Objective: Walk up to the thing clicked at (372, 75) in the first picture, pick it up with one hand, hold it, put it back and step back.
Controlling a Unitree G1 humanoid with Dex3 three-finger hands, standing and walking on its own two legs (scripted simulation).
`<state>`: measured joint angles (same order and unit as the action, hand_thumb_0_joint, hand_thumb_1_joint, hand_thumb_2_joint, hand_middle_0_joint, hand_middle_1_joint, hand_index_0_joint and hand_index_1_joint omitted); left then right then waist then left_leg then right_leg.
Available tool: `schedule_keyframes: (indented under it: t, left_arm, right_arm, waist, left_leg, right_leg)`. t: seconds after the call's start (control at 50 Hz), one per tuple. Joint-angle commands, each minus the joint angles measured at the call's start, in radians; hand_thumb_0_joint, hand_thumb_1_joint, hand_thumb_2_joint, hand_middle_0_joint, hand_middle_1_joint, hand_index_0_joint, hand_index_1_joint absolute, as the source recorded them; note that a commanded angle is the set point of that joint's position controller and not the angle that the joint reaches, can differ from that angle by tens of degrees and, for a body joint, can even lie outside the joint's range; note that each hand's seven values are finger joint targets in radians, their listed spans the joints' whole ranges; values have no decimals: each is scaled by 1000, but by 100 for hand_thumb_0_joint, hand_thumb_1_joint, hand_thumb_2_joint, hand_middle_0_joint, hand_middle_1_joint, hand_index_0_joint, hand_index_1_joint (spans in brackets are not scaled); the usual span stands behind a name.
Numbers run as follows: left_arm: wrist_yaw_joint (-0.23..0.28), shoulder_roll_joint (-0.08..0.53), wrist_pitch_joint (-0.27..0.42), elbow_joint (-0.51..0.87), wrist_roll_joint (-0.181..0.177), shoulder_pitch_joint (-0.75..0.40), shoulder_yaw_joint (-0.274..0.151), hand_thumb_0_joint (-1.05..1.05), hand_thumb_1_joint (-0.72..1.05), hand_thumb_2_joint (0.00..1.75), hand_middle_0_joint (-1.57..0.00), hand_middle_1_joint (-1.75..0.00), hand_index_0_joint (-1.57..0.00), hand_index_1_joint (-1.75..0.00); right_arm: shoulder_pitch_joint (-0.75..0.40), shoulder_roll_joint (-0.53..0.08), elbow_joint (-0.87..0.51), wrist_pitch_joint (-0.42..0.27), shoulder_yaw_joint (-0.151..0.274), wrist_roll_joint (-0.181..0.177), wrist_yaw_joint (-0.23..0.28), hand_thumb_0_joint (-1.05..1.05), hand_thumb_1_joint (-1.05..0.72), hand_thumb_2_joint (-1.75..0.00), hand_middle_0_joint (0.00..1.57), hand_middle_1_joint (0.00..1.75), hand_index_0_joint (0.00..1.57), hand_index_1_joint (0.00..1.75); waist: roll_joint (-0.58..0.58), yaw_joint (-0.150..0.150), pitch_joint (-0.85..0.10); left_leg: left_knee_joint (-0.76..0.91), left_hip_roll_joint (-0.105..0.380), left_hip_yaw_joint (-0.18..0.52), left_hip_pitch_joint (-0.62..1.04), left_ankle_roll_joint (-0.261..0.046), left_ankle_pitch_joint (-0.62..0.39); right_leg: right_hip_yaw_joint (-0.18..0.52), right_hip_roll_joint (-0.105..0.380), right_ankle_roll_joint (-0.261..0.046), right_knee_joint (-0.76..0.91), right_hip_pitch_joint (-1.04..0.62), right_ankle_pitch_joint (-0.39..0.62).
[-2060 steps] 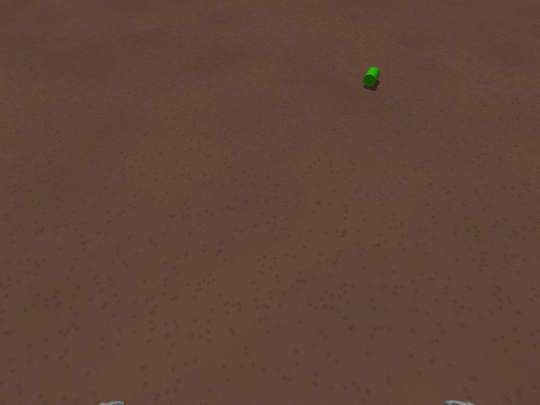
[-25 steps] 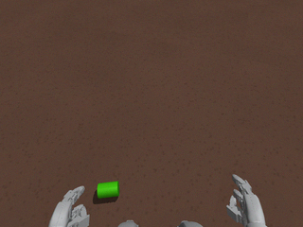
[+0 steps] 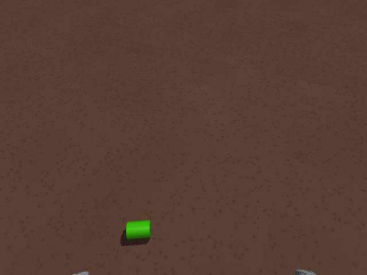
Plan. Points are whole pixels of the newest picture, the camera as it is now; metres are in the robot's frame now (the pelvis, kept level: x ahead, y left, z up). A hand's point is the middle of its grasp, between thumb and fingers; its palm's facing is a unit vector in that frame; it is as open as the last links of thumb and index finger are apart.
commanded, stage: stand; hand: left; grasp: from above
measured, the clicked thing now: (139, 229) +0.42 +0.26 -0.72
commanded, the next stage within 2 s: none
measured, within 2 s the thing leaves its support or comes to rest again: neither
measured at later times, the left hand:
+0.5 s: hand out of the picture +0.03 +0.23 -0.15, palm faces +0.03 -0.94 -0.33, open 7.4 cm
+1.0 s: hand out of the picture +0.06 +0.22 -0.14, palm faces +0.01 -0.95 -0.32, open 7.4 cm
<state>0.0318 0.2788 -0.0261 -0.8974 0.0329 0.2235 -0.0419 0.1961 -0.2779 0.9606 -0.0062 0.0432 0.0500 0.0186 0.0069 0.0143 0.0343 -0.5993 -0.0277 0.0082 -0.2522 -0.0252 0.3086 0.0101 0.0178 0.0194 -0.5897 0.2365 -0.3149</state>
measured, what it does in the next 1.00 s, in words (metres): stands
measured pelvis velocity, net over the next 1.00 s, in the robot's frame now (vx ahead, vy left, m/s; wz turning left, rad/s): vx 0.00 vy -0.02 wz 0.00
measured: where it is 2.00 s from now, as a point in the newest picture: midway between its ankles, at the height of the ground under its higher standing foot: outside the picture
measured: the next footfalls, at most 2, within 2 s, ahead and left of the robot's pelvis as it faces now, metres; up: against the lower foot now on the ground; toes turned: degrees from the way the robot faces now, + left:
none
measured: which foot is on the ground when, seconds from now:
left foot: down 0.00-1.00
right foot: down 0.00-1.00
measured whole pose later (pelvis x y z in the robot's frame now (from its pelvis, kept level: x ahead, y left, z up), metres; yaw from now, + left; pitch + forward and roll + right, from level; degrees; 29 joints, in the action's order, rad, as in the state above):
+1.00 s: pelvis +0.00 -0.02 +0.02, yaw +0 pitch -4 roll +0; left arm 0.01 0.30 0.01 -1.15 0.02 0.12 -0.03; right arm 0.13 -0.31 1.14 0.00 0.02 0.02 0.01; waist -0.01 0.00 0.06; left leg -0.32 0.00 0.02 -0.10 0.01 0.16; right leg 0.00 -0.01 -0.01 -0.33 0.09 -0.18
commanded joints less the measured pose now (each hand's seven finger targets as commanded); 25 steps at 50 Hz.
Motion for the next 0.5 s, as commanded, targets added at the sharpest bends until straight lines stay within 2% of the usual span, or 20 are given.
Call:
schedule_keyframes:
  t: [0.0, 0.04, 0.14, 0.24, 0.26, 0.32, 0.36, 0.42, 0.46, 0.48]
  left_arm:
    - [16, 162, 40, 19, -1, -73, -41, 0, 90, 90, -20, -30, -20, -30]
    - [14, 156, 36, -19, -4, -61, -37, 0, 90, 90, -20, -30, -20, -30]
    - [10, 167, 37, -86, -1, -61, -34, 0, 90, 90, -20, -30, -20, -30]
    - [10, 168, 43, -130, -2, -70, -27, 0, 90, 90, -20, -30, -20, -30]
    - [10, 170, 42, -139, 0, -72, -25, 0, 90, 90, -20, -30, -20, -30]
    - [9, 170, 42, -153, -1, -76, -22, 0, 90, 90, -20, -30, -20, -30]
    - [9, 175, 44, -165, -5, -79, -21, 0, 90, 90, -20, -30, -20, -30]
    - [9, 187, 45, -174, -4, -84, -21, 0, 90, 90, -20, -30, -20, -30]
    - [8, 194, 43, -180, -4, -88, -20, 0, 90, 90, -20, -30, -20, -30]
    - [7, 192, 44, -179, -3, -83, -19, 0, 90, 90, -20, -30, -20, -30]
  right_arm:
    - [-53, -170, -40, -27, 38, -9, 17, 0, -90, -90, 20, 30, 20, 30]
    - [-60, -181, -16, -26, 38, -10, 19, 0, -90, -90, 20, 30, 20, 30]
    - [-69, -185, 24, -21, 39, -16, 19, 0, -90, -90, 20, 30, 20, 30]
    - [-70, -185, 57, -23, 37, -19, 18, 0, -90, -90, 20, 30, 20, 30]
    - [-71, -183, 63, -21, 36, -19, 16, 0, -90, -90, 20, 30, 20, 30]
    - [-74, -194, 73, -19, 37, -20, 14, 0, -90, -90, 20, 30, 20, 30]
    - [-73, -181, 82, -20, 31, -22, 13, 0, -90, -90, 20, 30, 20, 30]
    - [-79, -189, 90, -18, 30, -23, 12, 0, -90, -90, 20, 30, 20, 30]
    - [-84, -188, 94, -14, 27, -22, 10, 0, -90, -90, 20, 30, 20, 30]
    - [-86, -202, 93, -15, 30, -23, 10, 0, -90, -90, 20, 30, 20, 30]
  waist:
    - [-32, -3, -27]
    - [-52, 3, -5]
    - [-49, 5, 13]
    - [-17, 3, -4]
    - [-14, -1, 16]
    - [-23, -4, 14]
    - [-10, -3, 13]
    - [-5, -6, 23]
    - [6, -5, 41]
    - [-9, -5, 15]
  left_leg:
    - [214, 100, 132, 40, -21, -156]
    - [266, 110, 151, 40, -18, -90]
    - [326, 112, 154, 55, -9, -30]
    - [325, 115, 138, 111, -6, -118]
    - [334, 113, 140, 91, -2, -89]
    - [339, 115, 138, 100, -5, -75]
    - [334, 116, 130, 119, -3, -125]
    - [336, 112, 123, 118, 2, -119]
    - [341, 109, 124, 100, 2, -77]
    - [335, 112, 121, 125, -1, -90]
  right_leg:
    - [72, 69, -42, 163, -57, 154]
    - [63, 62, -36, 178, -74, 127]
    - [59, 64, -32, 218, -94, 113]
    - [72, 81, -30, 253, -112, 157]
    - [67, 76, -27, 264, -102, 124]
    - [69, 80, -26, 276, -105, 128]
    - [77, 88, -28, 283, -108, 153]
    - [79, 88, -28, 297, -97, 126]
    - [78, 84, -26, 309, -86, 79]
    - [81, 88, -28, 311, -91, 98]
